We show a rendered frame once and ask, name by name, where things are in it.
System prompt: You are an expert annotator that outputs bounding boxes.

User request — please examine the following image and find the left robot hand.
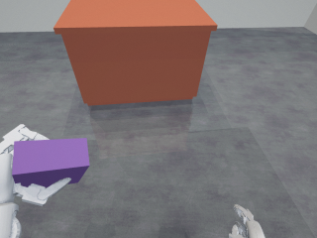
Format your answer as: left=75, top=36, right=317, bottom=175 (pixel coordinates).
left=0, top=124, right=71, bottom=206

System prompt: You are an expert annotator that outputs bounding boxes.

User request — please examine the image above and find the right robot hand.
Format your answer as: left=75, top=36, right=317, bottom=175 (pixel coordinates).
left=229, top=204, right=265, bottom=238

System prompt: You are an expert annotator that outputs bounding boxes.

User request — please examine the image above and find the table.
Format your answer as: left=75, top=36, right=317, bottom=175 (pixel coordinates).
left=53, top=0, right=218, bottom=106

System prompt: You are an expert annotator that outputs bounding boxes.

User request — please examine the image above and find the left robot forearm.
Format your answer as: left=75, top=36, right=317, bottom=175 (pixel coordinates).
left=0, top=202, right=22, bottom=238

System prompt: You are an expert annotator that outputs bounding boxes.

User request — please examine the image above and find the sponge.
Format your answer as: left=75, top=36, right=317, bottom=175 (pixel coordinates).
left=12, top=138, right=90, bottom=188

